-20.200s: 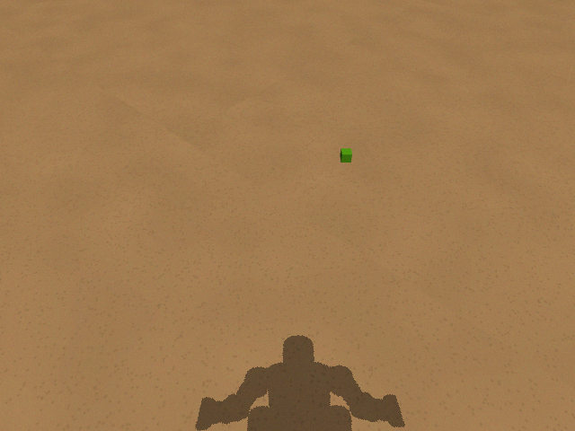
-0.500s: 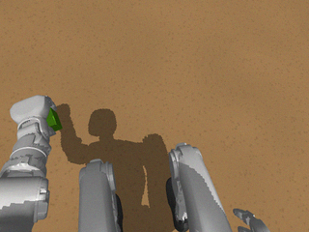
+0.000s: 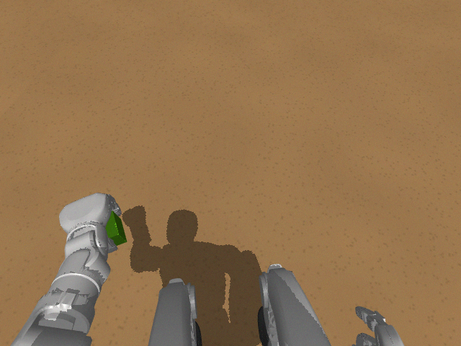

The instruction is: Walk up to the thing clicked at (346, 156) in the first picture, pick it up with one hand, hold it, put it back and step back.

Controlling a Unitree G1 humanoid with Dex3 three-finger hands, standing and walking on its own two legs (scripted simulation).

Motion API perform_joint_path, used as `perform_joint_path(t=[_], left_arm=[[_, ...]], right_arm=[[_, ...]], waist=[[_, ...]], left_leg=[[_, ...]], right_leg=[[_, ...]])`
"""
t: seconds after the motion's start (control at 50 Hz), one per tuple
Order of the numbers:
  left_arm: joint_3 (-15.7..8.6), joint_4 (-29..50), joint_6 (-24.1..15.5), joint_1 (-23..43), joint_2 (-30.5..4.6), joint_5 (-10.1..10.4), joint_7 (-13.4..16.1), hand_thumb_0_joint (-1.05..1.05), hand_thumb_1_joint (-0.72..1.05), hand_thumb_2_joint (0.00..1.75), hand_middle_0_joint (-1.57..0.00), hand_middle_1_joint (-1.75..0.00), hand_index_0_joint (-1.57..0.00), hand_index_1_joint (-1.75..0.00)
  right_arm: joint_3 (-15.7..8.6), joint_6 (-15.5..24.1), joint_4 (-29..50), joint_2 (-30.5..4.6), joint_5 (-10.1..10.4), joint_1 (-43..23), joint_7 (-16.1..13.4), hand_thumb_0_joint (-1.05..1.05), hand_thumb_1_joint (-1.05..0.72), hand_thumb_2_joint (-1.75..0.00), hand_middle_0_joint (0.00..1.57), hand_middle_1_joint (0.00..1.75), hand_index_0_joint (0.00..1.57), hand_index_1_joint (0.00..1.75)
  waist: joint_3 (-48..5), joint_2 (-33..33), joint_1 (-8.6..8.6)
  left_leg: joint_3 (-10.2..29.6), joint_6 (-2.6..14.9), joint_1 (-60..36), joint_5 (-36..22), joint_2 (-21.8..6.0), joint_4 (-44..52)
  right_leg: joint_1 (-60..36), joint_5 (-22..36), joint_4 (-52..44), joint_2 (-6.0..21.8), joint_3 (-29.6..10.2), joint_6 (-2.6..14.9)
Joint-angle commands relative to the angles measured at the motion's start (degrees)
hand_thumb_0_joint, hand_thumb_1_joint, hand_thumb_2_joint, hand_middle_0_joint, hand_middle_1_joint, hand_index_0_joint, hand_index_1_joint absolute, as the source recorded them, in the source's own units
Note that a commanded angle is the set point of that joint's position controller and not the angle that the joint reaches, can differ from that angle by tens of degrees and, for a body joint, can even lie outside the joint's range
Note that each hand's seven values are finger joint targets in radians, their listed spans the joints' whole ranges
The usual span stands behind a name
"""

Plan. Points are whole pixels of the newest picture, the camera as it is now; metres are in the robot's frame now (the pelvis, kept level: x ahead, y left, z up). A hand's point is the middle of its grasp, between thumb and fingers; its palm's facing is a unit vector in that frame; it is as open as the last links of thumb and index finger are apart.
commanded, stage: lift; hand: left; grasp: from above
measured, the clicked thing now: (106, 231) +0.38 +0.24 -0.13
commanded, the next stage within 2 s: hold in 0.72 s
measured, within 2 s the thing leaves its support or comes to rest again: neither
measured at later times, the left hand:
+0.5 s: hand (84, 203) +0.37 +0.22 +0.03, palm faces -0.44 -0.19 -0.88, open 8.3 cm
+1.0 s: hand (65, 182) +0.38 +0.22 +0.09, palm faces -0.42 -0.17 -0.89, open 8.3 cm
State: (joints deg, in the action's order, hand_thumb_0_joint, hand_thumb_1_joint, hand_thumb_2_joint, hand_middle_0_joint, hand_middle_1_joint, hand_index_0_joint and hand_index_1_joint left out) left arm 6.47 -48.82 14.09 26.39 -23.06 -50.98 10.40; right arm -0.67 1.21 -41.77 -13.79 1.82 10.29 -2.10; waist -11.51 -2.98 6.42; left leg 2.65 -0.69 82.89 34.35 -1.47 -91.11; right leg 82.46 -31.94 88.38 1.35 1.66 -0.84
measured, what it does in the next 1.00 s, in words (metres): rises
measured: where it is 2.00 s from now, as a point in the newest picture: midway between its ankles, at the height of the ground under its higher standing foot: outside the picture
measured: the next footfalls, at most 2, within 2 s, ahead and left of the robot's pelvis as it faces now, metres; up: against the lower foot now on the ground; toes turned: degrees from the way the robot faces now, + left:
none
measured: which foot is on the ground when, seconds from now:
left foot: down 0.00-1.00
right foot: down 0.00-1.00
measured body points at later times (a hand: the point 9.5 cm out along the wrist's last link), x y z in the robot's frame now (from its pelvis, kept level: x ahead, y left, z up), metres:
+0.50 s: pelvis +0.05 +0.00 +0.13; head +0.12 +0.00 +0.57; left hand +0.39 +0.22 +0.08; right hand +0.13 -0.26 +0.00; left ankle +0.06 +0.12 -0.55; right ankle +0.08 -0.13 -0.55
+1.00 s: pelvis +0.07 +0.00 +0.17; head +0.10 -0.01 +0.62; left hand +0.40 +0.22 +0.14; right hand +0.17 -0.26 +0.04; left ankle +0.06 +0.12 -0.55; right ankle +0.08 -0.13 -0.55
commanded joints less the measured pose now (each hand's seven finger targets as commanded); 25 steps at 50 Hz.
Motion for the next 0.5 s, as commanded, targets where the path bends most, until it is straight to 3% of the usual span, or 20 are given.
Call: perform_joint_path(t=[0.0, 0.02, 0.08, 0.12, 0.22, 0.24, 0.26, 0.28, 0.34, 0.48], left_arm=[[-2.4, 12.3, 0.7, 18.7, -12.5, -0.7, 3.4, 0.00, 0.61, 0.50, -1.11, -0.31, -1.08, -0.34], [-1.3, 10.6, 1.0, 18.4, -10.9, -0.1, 3.2, 0.00, 0.62, 0.46, -1.10, -0.30, -1.08, -0.32], [-1.3, 11.6, 1.2, 19.6, -11.9, -0.1, 3.4, 0.00, 0.62, 0.44, -1.08, -0.31, -1.06, -0.33], [-0.1, 10.2, 1.5, 17.3, -9.9, 0.4, 3.4, 0.00, 0.62, 0.47, -1.09, -0.31, -1.07, -0.33], [0.8, 5.6, 1.8, 13.6, -8.1, 0.3, 3.3, 0.00, 0.61, 0.45, -1.09, -0.29, -1.07, -0.32], [1.5, 7.5, 1.6, 14.9, -6.3, 0.7, 3.4, 0.00, 0.63, 0.45, -1.11, -0.29, -1.08, -0.32], [0.9, 9.7, 1.6, 16.3, -7.8, 0.3, 3.8, 0.00, 0.63, 0.47, -1.11, -0.30, -1.08, -0.33], [1.3, 7.1, 1.9, 14.3, -6.3, 0.0, 4.0, 0.00, 0.64, 0.47, -1.10, -0.33, -1.08, -0.35], [0.7, 8.0, 2.2, 14.3, -7.5, -0.2, 4.8, 0.00, 0.65, 0.52, -1.12, -0.33, -1.09, -0.37], [1.1, 11.6, 2.6, 15.1, -6.8, -0.6, 4.8, 0.00, 0.60, 0.50, -1.08, -0.32, -1.05, -0.35]], right_arm=[[-2.8, 2.1, 3.1, -8.6, 0.4, 4.0, -2.1, 0.00, -0.90, -0.90, 0.20, 0.30, 0.20, 0.30], [-2.7, 2.3, 2.7, -8.4, 0.5, 4.1, -2.3, 0.00, -0.90, -0.90, 0.20, 0.30, 0.20, 0.30], [-2.9, 2.8, 2.5, -8.4, 0.7, 3.5, -2.7, 0.00, -0.90, -0.90, 0.20, 0.30, 0.20, 0.30], [-2.7, 3.2, 2.2, -8.2, 0.8, 3.4, -2.8, 0.00, -0.90, -0.90, 0.20, 0.30, 0.20, 0.30], [-2.5, 4.2, 1.8, -7.9, 0.6, 4.0, -2.9, 0.00, -0.90, -0.90, 0.20, 0.30, 0.20, 0.30], [-2.6, 4.3, 1.6, -7.6, 0.6, 4.4, -2.7, 0.00, -0.90, -0.90, 0.20, 0.30, 0.20, 0.30], [-2.7, 4.4, 1.9, -7.7, 0.7, 4.5, -2.7, 0.00, -0.90, -0.90, 0.20, 0.30, 0.20, 0.30], [-2.6, 4.4, 1.4, -7.6, 0.7, 5.1, -2.6, 0.00, -0.90, -0.90, 0.20, 0.30, 0.20, 0.30], [-2.6, 4.3, 1.8, -7.8, 0.7, 5.5, -2.5, 0.00, -0.90, -0.90, 0.20, 0.30, 0.20, 0.30], [-3.0, 4.1, 1.7, -8.0, 0.6, 6.4, -2.0, 0.00, -0.89, -0.90, 0.20, 0.30, 0.20, 0.30]], waist=[[-23.9, -2.9, 1.11], [-20.8, -2.3, 1.54], [-20.5, -3.8, -0.01], [-18.0, -1.9, -0.13], [-13.9, 0.2, -0.83], [-14.3, -0.7, -1.03], [-16.5, -1.9, -1.78], [-15.6, -1.4, -1.37], [-14.4, 0.3, -1.91], [-16.6, -1.5, -2.11]], left_leg=[[-2.1, 1.88, -24.3, -5.9, 2.0, 19.5], [-1.3, 1.74, -25.1, -5.2, 1.8, 21.6], [-1.1, 1.36, -30.4, -5.6, 1.7, 26.1], [-1.3, 1.51, -31.6, -6.1, 1.8, 28.1], [-1.9, 1.46, -36.1, -10.6, 1.9, 33.4], [-1.7, 1.31, -38.0, -11.9, 1.7, 34.6], [-2.1, 1.16, -40.8, -14.2, 1.8, 35.4], [-1.8, 1.05, -41.9, -16.2, 1.6, 36.2], [-2.1, 1.28, -44.7, -19.3, 1.8, 38.8], [-2.4, 0.79, -54.4, -28.8, 1.8, 43.3]], right_leg=[[-24.1, 5.2, -21.0, -2.8, -0.9, 2.13], [-24.3, 4.8, -22.1, -2.8, -0.6, 2.05], [-28.7, 4.8, -25.8, -3.1, -1.0, 2.23], [-31.3, 5.1, -28.8, -3.0, -1.4, 2.09], [-37.2, 9.4, -34.0, -3.0, -1.3, 1.86], [-37.9, 10.7, -34.4, -3.1, -1.1, 1.97], [-40.4, 12.8, -35.1, -2.9, -1.1, 1.94], [-40.7, 14.7, -35.5, -2.9, -0.9, 2.02], [-45.1, 18.1, -38.6, -2.9, -1.0, 1.67], [-52.0, 26.8, -42.4, -2.6, -0.9, 1.43]])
